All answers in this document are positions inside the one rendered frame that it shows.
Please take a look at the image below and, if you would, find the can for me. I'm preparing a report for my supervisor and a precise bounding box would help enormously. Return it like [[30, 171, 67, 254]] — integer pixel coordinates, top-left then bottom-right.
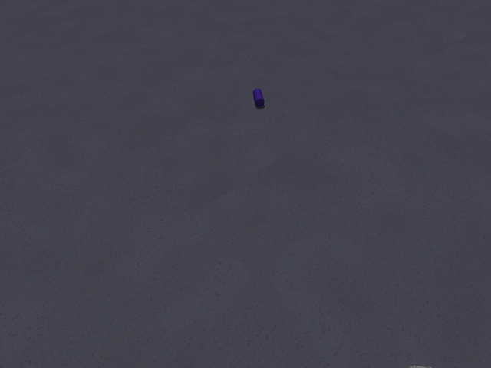
[[253, 89, 264, 107]]

